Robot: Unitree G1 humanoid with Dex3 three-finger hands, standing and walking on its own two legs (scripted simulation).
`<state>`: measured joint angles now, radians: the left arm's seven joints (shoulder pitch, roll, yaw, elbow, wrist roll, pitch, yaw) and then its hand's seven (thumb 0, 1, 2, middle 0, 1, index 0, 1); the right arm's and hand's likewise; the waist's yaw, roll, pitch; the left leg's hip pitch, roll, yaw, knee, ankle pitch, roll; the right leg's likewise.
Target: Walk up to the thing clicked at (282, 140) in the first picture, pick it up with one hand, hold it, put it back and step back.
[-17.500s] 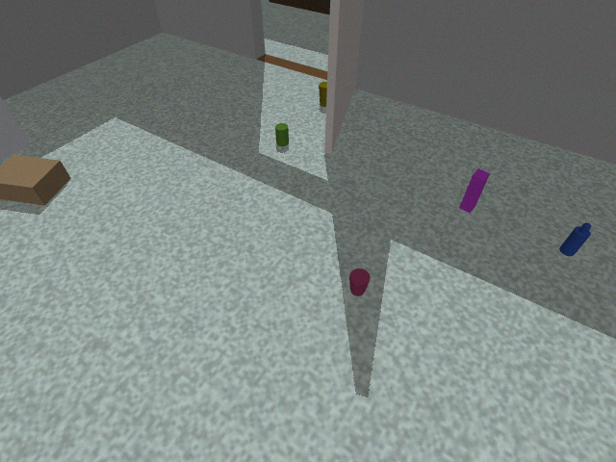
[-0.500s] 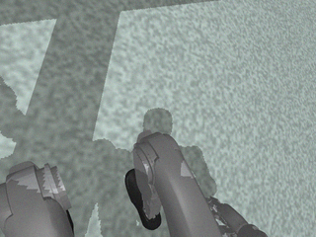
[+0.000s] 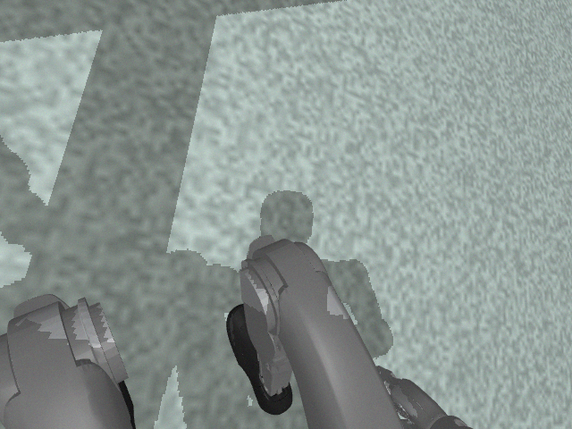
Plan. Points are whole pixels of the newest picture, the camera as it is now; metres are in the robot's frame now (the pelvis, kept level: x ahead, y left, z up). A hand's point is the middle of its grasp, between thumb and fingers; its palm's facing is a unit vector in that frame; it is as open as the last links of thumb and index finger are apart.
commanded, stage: close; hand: left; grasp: from above
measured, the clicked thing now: out of the picture +0.49 +0.37 -0.25
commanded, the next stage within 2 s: settle in 0.44 s
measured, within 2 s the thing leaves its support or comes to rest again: neither
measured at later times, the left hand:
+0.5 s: hand out of the picture +0.45 +0.36 -0.21, palm faces -0.37 -0.16 -0.91, open 11.7 cm
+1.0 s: hand out of the picture +0.45 +0.38 -0.18, palm faces -0.37 -0.16 -0.92, open 10.1 cm
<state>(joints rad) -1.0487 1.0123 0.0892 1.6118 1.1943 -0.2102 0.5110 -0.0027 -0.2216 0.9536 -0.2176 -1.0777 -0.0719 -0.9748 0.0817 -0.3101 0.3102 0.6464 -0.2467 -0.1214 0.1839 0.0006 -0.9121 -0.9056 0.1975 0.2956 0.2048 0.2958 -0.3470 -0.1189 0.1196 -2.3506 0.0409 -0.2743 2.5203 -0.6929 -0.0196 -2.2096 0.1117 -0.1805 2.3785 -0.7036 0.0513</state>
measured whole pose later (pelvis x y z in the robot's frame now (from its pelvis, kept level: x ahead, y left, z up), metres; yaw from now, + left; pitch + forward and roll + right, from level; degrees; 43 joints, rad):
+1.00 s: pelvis +0.00 +0.00 +0.00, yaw +1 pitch +29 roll -13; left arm -0.99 0.98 0.17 1.52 1.24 -0.18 0.44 0.00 -0.06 1.12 -0.43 -1.24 -0.33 -1.16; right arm 0.11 -0.31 0.24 0.66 -0.23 -0.09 0.18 0.00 -0.94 -0.91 0.20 0.30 0.21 0.30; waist -0.32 -0.08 0.06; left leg -2.36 0.03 -0.26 2.51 -0.68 -0.02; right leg -2.22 0.10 -0.17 2.38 -0.71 0.05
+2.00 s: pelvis -0.01 +0.00 +0.09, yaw +8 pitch +34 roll -8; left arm -0.92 0.80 0.02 1.07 1.12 -0.10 0.06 0.00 -0.44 1.10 -0.15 -1.15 -0.16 -1.15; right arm 0.21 -0.25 0.07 0.64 -0.05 0.06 0.09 0.00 -0.93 -0.91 0.20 0.30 0.21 0.30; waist -0.18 0.03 -0.13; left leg -2.15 0.03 -0.13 2.17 -0.62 0.00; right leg -2.04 0.05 -0.08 2.11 -0.68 0.04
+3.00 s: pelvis +0.00 +0.01 +0.23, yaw +10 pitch +31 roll -7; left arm -0.83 0.77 0.03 1.09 1.12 -0.19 0.04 0.00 -0.54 1.00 -0.07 -1.10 -0.08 -1.09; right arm 0.23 -0.24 0.04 0.69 -0.02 0.04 0.02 0.00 -0.92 -0.91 0.20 0.30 0.21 0.30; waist -0.18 0.03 -0.15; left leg -1.72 0.04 -0.09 1.73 -0.57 0.01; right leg -1.61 0.05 -0.05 1.66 -0.60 0.03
